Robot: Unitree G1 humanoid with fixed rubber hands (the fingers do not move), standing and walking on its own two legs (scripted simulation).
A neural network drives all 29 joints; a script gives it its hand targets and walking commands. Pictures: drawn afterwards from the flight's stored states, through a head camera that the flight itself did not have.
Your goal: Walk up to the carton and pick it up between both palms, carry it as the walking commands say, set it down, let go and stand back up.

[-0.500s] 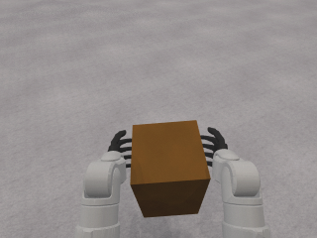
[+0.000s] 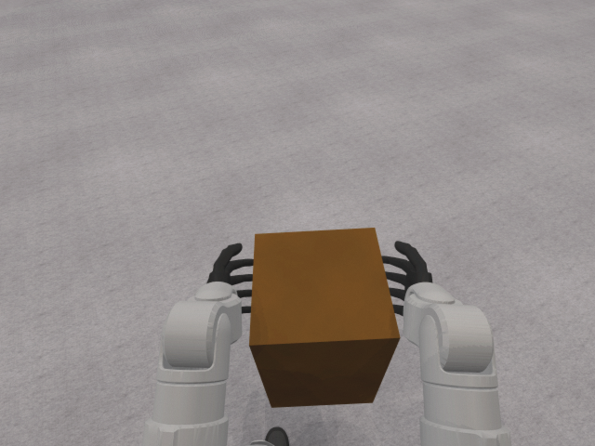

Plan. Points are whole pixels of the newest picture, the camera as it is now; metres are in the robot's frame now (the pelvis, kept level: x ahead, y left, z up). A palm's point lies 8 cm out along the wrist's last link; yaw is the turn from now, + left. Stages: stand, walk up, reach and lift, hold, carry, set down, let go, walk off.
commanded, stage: carry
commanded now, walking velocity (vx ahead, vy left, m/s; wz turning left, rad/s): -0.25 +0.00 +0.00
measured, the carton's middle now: (318, 325) +0.29 +0.00 +0.01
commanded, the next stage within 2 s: none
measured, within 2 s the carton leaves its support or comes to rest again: neither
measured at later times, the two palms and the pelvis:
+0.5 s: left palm (207, 388) +0.18 +0.12 +0.09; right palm (450, 396) +0.18 -0.12 +0.09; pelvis -0.12 +0.00 +0.01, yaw -1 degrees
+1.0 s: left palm out of the picture +0.00 +0.12 +0.10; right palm out of the picture +0.00 -0.12 +0.11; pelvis -0.29 -0.01 +0.01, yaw +1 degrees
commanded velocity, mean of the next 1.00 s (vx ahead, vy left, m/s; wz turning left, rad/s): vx -0.17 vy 0.00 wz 0.00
